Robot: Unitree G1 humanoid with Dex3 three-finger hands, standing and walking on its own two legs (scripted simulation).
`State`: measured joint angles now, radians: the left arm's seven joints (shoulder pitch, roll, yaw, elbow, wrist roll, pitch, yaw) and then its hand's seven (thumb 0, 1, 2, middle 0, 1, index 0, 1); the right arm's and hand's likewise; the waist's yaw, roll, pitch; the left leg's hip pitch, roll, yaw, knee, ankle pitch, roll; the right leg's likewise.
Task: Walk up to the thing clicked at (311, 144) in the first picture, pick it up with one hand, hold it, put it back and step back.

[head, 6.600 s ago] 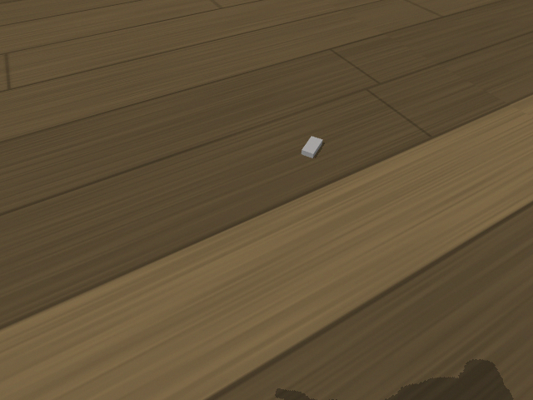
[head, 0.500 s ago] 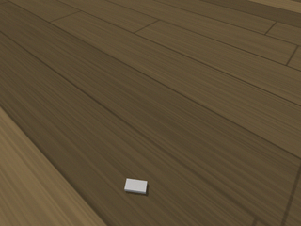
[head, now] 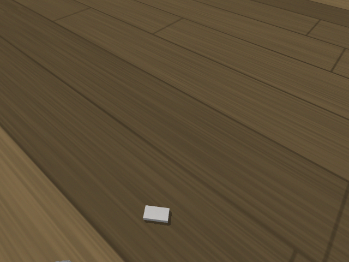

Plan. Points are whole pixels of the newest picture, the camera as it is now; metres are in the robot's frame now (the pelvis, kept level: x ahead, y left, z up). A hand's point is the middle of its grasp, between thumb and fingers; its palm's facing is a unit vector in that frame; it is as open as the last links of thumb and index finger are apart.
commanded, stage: stand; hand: left
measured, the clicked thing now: (156, 213) +0.48 +0.12 -0.77
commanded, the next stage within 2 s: none
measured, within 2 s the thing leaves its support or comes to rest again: neither
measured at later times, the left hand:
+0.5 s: hand out of the picture +0.08 +0.24 -0.16, palm faces -0.02 -0.95 -0.32, open 7.3 cm
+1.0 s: hand out of the picture +0.07 +0.23 -0.16, palm faces -0.04 -0.94 -0.33, open 7.3 cm
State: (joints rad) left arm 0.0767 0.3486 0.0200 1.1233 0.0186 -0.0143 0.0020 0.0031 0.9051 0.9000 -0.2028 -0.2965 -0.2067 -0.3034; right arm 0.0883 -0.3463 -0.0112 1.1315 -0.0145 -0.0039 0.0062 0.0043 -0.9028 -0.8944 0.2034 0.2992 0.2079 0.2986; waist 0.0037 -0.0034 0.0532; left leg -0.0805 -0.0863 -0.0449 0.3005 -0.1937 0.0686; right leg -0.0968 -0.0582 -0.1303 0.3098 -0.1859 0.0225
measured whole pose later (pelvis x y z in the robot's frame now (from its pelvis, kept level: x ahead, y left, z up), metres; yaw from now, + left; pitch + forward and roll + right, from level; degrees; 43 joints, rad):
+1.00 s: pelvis -0.01 -0.02 +0.00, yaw -1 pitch -2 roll +0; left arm 0.12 0.34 0.00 1.13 0.01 -0.01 0.00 0.00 0.91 0.90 -0.20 -0.30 -0.21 -0.30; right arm 0.10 -0.34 0.01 1.15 -0.01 -0.01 0.00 0.00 -0.90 -0.89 0.20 0.30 0.21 0.30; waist 0.01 -0.01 0.04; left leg -0.06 -0.06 -0.03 0.26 -0.17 0.04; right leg -0.09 -0.03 -0.11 0.28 -0.16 0.00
